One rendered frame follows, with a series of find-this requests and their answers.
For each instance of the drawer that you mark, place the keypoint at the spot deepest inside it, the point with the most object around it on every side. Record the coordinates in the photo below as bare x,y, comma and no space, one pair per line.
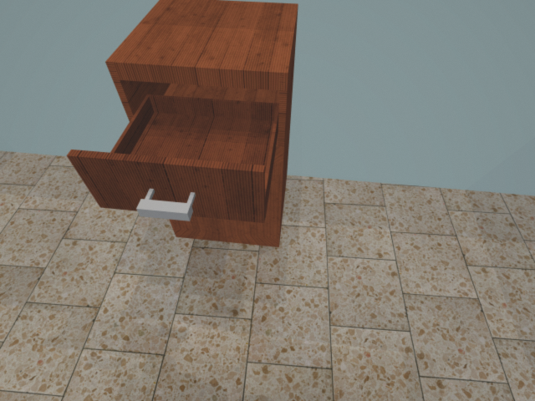
223,150

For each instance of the handle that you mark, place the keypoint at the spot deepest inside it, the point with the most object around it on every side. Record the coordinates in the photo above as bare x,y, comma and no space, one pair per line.
165,209

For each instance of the cabinet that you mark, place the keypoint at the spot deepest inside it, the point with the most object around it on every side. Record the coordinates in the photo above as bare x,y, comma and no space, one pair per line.
216,49

